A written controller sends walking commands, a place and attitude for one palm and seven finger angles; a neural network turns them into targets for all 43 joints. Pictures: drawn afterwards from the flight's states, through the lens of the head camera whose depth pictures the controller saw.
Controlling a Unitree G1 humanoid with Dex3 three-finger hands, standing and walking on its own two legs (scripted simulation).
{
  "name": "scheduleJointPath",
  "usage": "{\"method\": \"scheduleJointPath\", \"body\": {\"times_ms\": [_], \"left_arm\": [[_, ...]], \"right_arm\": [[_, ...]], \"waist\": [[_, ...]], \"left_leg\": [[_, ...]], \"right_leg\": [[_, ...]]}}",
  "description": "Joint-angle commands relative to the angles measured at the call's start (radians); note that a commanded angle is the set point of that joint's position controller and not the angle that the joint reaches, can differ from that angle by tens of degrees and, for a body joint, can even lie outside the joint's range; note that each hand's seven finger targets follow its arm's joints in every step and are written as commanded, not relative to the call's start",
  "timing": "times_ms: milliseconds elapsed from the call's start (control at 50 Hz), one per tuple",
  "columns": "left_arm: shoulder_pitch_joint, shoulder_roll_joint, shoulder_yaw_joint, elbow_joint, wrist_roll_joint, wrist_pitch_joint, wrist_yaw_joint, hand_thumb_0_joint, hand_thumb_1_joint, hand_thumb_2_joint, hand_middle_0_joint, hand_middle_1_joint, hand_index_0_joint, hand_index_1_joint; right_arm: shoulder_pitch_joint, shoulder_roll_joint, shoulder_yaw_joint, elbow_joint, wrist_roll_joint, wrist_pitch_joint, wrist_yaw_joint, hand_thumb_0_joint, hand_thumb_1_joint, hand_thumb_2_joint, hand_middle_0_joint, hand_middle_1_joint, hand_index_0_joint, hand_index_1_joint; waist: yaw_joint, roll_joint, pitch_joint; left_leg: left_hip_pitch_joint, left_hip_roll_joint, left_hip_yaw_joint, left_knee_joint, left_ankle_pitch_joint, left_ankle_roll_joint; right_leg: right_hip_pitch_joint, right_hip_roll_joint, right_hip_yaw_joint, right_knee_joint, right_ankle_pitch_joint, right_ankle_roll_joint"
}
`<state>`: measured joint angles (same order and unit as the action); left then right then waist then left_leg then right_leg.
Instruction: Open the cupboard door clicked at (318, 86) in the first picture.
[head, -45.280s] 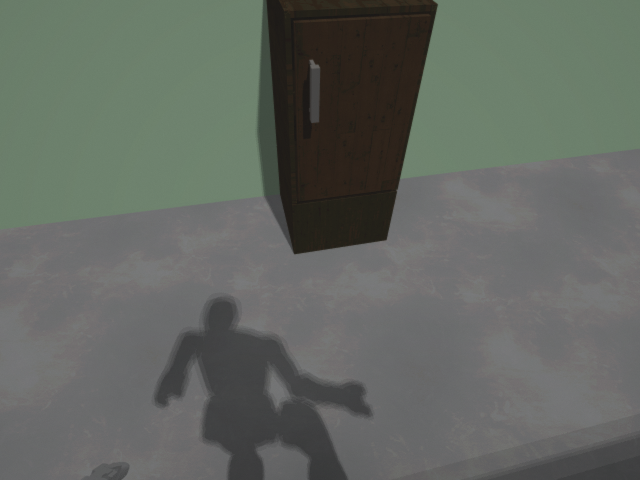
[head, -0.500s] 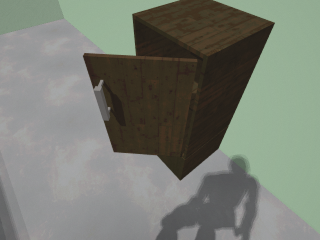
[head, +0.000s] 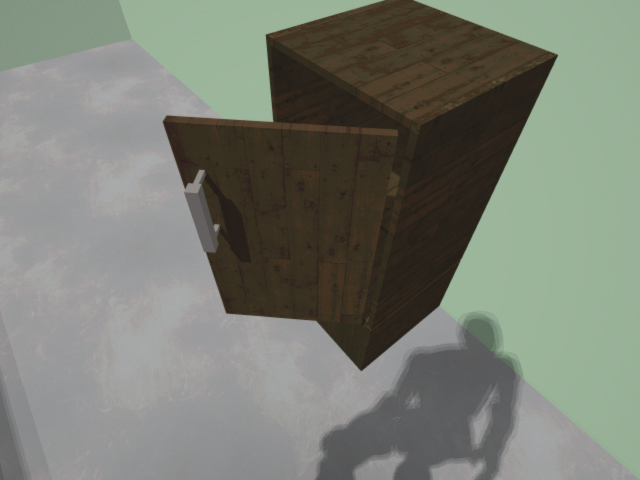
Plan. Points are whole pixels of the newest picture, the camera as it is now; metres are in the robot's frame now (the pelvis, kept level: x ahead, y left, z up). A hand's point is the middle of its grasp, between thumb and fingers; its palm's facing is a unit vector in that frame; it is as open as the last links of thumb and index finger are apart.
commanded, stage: raise the hand with hooked fingers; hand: left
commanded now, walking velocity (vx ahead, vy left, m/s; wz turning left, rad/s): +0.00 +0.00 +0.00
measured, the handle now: (206, 212) +0.56 +0.25 -0.04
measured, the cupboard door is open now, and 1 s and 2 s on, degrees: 46 46 46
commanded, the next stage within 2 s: none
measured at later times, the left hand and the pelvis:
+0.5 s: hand out of the picture +0.13 +0.18 -0.08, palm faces +0.00 -1.00 +0.02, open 8.6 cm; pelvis -0.04 -0.01 -0.08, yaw +2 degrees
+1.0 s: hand (125, 434) +0.18 +0.25 -0.04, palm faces +0.08 -0.99 -0.09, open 11.7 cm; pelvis -0.05 +0.01 -0.08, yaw +2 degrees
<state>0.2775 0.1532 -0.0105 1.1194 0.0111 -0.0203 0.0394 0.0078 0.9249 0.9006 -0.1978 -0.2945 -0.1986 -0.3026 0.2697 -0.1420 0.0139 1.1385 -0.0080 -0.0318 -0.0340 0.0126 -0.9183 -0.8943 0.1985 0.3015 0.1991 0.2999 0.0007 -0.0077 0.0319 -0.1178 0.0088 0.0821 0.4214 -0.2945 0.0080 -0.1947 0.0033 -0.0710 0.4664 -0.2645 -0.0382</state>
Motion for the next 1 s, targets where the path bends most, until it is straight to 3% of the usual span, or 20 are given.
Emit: {"method": "scheduleJointPath", "body": {"times_ms": [0, 20, 40, 60, 80, 100, 120, 140, 180, 260, 300, 340, 400, 480, 520, 620, 680, 760, 840, 980], "left_arm": [[0.055, 0.089, 0.020, -0.034, 0.001, -0.014, -0.001, 0.000, 0.900, 0.900, -0.200, -0.300, -0.200, -0.300], [0.054, 0.091, 0.020, -0.033, 0.001, -0.014, -0.001, 0.000, 0.900, 0.900, -0.200, -0.300, -0.200, -0.300], [0.153, 0.119, 0.025, 0.017, 0.005, -0.022, 0.040, 0.000, 0.900, 0.900, -0.200, -0.300, -0.200, -0.300], [-0.602, 0.325, 0.108, -1.546, -0.221, -0.239, 0.018, 0.000, 0.877, 0.890, -0.202, -0.315, -0.202, -0.315], [-0.195, 0.260, 0.123, -1.281, -0.131, -0.177, 0.055, 0.000, 0.853, 0.880, -0.203, -0.330, -0.203, -0.330], [-0.150, 0.181, 0.078, -1.187, -0.149, -0.129, 0.093, 0.000, 0.830, 0.870, -0.205, -0.345, -0.205, -0.345], [0.127, -0.044, -0.038, -0.946, -0.156, -0.032, 0.083, 0.000, 0.807, 0.860, -0.207, -0.360, -0.207, -0.360], [-0.025, -0.020, -0.031, -1.127, -0.200, -0.062, 0.055, 0.000, 0.783, 0.850, -0.208, -0.375, -0.208, -0.375], [-0.029, 0.047, 0.041, -1.066, -0.185, -0.173, 0.005, 0.000, 0.737, 0.830, -0.212, -0.405, -0.212, -0.405], [0.321, -0.006, 0.118, -0.843, -0.229, -0.406, -0.188, 0.000, 0.643, 0.790, -0.218, -0.465, -0.218, -0.465], [0.392, 0.071, 0.206, -0.826, -0.252, -0.522, -0.316, 0.000, 0.597, 0.770, -0.222, -0.495, -0.222, -0.495], [0.327, 0.152, 0.268, -0.861, -0.250, -0.612, -0.416, 0.000, 0.550, 0.750, -0.225, -0.525, -0.225, -0.525], [0.187, 0.220, 0.325, -1.007, -0.274, -0.604, -0.426, 0.000, 0.480, 0.720, -0.230, -0.570, -0.230, -0.570], [-0.064, 0.221, 0.310, -1.316, -0.313, -0.647, -0.363, 0.000, 0.387, 0.680, -0.237, -0.630, -0.237, -0.630], [-0.152, 0.231, 0.274, -1.453, -0.302, -0.676, -0.353, 0.000, 0.340, 0.660, -0.240, -0.660, -0.240, -0.660], [-0.158, 0.198, 0.150, -1.305, -0.287, -0.583, -0.445, 0.000, 0.223, 0.610, -0.248, -0.735, -0.248, -0.735], [-0.060, 0.251, 0.231, -1.133, -0.292, -0.422, -0.485, 0.000, 0.153, 0.580, -0.253, -0.780, -0.253, -0.780], [0.015, 0.315, 0.384, -1.164, -0.359, -0.268, -0.470, 0.000, 0.060, 0.540, -0.260, -0.840, -0.260, -0.840], [0.033, 0.315, 0.458, -1.250, -0.385, -0.334, -0.364, 0.000, -0.033, 0.500, -0.267, -0.900, -0.267, -0.900], [-0.128, 0.269, 0.302, -1.109, -0.313, -0.478, -0.423, 0.000, -0.197, 0.430, -0.278, -1.005, -0.278, -1.005]], "right_arm": [[0.077, -0.083, -0.015, -0.013, -0.004, -0.007, -0.006, 0.000, -0.900, -0.900, 0.200, 0.300, 0.200, 0.300], [0.077, -0.087, -0.015, -0.012, -0.004, -0.008, -0.006, 0.000, -0.900, -0.900, 0.200, 0.300, 0.200, 0.300], [-0.040, -0.129, -0.028, -0.085, 0.009, -0.005, 0.004, 0.000, -0.900, -0.900, 0.200, 0.300, 0.200, 0.300], [-0.008, -0.299, -0.041, -0.452, 0.058, -0.160, -0.040, 0.000, -0.900, -0.900, 0.200, 0.300, 0.200, 0.300], [-0.101, -0.200, -0.015, -0.392, 0.042, -0.243, -0.071, 0.000, -0.900, -0.900, 0.200, 0.300, 0.200, 0.300], [-0.074, -0.209, -0.033, -0.344, 0.044, -0.269, -0.067, 0.000, -0.900, -0.900, 0.200, 0.300, 0.200, 0.300], [-0.048, -0.162, -0.038, -0.332, 0.060, -0.266, -0.057, 0.000, -0.900, -0.900, 0.200, 0.300, 0.200, 0.300], [-0.074, -0.211, -0.041, -0.412, 0.069, -0.277, -0.051, 0.000, -0.900, -0.900, 0.200, 0.300, 0.200, 0.300], [-0.067, -0.250, -0.069, -0.459, 0.035, -0.301, -0.049, 0.000, -0.900, -0.900, 0.200, 0.300, 0.200, 0.300], [-0.104, -0.234, -0.097, -0.578, 0.016, -0.309, 0.000, 0.000, -0.900, -0.900, 0.200, 0.300, 0.200, 0.300], [-0.127, -0.246, -0.114, -0.640, 0.016, -0.300, 0.036, 0.000, -0.900, -0.900, 0.200, 0.300, 0.200, 0.300], [-0.159, -0.248, -0.119, -0.689, 0.018, -0.288, 0.053, 0.000, -0.900, -0.900, 0.200, 0.300, 0.200, 0.300], [-0.170, -0.239, -0.116, -0.757, 0.024, -0.249, 0.043, 0.000, -0.900, -0.900, 0.200, 0.300, 0.200, 0.300], [-0.125, -0.218, -0.100, -0.789, 0.026, -0.246, 0.020, 0.000, -0.900, -0.900, 0.200, 0.300, 0.200, 0.300], [-0.098, -0.223, -0.091, -0.772, 0.018, -0.248, 0.004, 0.000, -0.900, -0.900, 0.200, 0.300, 0.200, 0.300], [-0.073, -0.253, -0.063, -0.716, 0.034, -0.267, -0.021, 0.000, -0.900, -0.900, 0.200, 0.300, 0.200, 0.300], [-0.085, -0.259, -0.063, -0.732, 0.058, -0.257, -0.035, 0.000, -0.900, -0.900, 0.200, 0.300, 0.200, 0.300], [-0.128, -0.241, -0.057, -0.797, 0.063, -0.225, -0.037, 0.000, -0.900, -0.900, 0.200, 0.300, 0.200, 0.300], [-0.104, -0.199, -0.054, -0.781, 0.045, -0.230, -0.028, 0.000, -0.900, -0.900, 0.200, 0.300, 0.200, 0.300], [-0.041, -0.261, -0.057, -0.725, 0.044, -0.264, -0.026, 0.000, -0.900, -0.900, 0.200, 0.300, 0.200, 0.300]], "waist": [[0.001, 0.007, 0.022], [0.001, 0.014, 0.016], [0.046, -0.006, 0.053], [-0.085, 0.177, -0.455], [0.009, 0.320, -0.417], [-0.020, 0.283, -0.322], [-0.033, 0.137, -0.166], [-0.038, 0.042, -0.055], [-0.074, -0.166, -0.022], [0.045, -0.318, -0.087], [0.086, -0.162, -0.176], [0.075, -0.044, -0.254], [0.082, -0.027, -0.314], [0.017, 0.156, -0.396], [-0.026, 0.146, -0.455], [-0.097, 0.097, -0.344], [-0.052, -0.021, -0.341], [0.043, -0.012, -0.452], [0.067, 0.024, -0.459], [-0.047, 0.048, -0.294]], "left_leg": [[-0.042, 0.110, -0.090, -0.070, 0.235, 0.023], [-0.042, 0.109, -0.089, -0.071, 0.233, 0.022], [-0.126, 0.118, -0.039, 0.140, 0.219, -0.009], [0.106, -0.008, -0.078, -0.001, 0.339, 0.019], [0.134, 0.014, -0.047, -0.001, 0.521, 0.028], [0.060, 0.027, -0.064, 0.016, 0.452, -0.002], [-0.028, 0.043, -0.083, 0.012, 0.406, 0.004], [-0.099, 0.032, -0.115, 0.028, 0.323, 0.011], [-0.197, 0.005, -0.107, 0.121, 0.179, 0.023], [-0.472, -0.031, -0.078, 0.297, 0.067, -0.005], [-0.520, -0.053, -0.054, 0.379, 0.101, -0.024], [-0.586, -0.060, -0.038, 0.468, 0.109, -0.027], [-0.695, -0.060, -0.031, 0.536, 0.031, -0.007], [-0.639, -0.028, -0.062, 0.598, 0.001, 0.013], [-0.618, -0.011, -0.085, 0.635, 0.016, 0.023], [-0.676, 0.006, -0.126, 0.647, -0.059, 0.030], [-0.753, -0.007, -0.123, 0.600, -0.133, 0.028], [-0.704, -0.027, -0.106, 0.531, -0.040, 0.021], [-0.666, -0.016, -0.109, 0.505, 0.052, 0.009], [-0.694, -0.011, -0.122, 0.518, -0.132, 0.017]], "right_leg": [[0.032, -0.115, 0.120, -0.063, 0.293, -0.015], [0.037, -0.118, 0.121, -0.063, 0.290, -0.014], [0.011, -0.184, 0.176, -0.069, 0.658, 0.028], [0.139, -0.086, 0.123, 0.014, 0.497, 0.001], [0.113, -0.031, 0.094, 0.043, 0.328, -0.022], [0.030, -0.028, 0.047, 0.040, 0.184, -0.010], [-0.052, -0.026, 0.015, 0.026, 0.156, 0.005], [-0.090, -0.030, 0.004, 0.022, 0.179, 0.015], [-0.228, -0.021, -0.013, 0.038, 0.074, 0.031], [-0.318, -0.021, 0.006, 0.222, 0.010, 0.026], [-0.270, -0.036, 0.042, 0.324, 0.129, 0.004], [-0.298, -0.050, 0.071, 0.407, 0.196, -0.003], [-0.358, -0.049, 0.131, 0.444, 0.047, 0.005], [-0.469, -0.025, 0.136, 0.467, -0.071, 0.003], [-0.508, -0.014, 0.133, 0.492, -0.060, 0.004], [-0.601, 0.006, 0.084, 0.480, -0.135, 0.010], [-0.532, -0.002, 0.093, 0.420, -0.258, 0.026], [-0.367, -0.020, 0.082, 0.400, -0.181, 0.028], [-0.343, -0.008, 0.054, 0.430, -0.064, 0.016], [-0.566, -0.005, 0.041, 0.425, -0.255, 0.015]]}}
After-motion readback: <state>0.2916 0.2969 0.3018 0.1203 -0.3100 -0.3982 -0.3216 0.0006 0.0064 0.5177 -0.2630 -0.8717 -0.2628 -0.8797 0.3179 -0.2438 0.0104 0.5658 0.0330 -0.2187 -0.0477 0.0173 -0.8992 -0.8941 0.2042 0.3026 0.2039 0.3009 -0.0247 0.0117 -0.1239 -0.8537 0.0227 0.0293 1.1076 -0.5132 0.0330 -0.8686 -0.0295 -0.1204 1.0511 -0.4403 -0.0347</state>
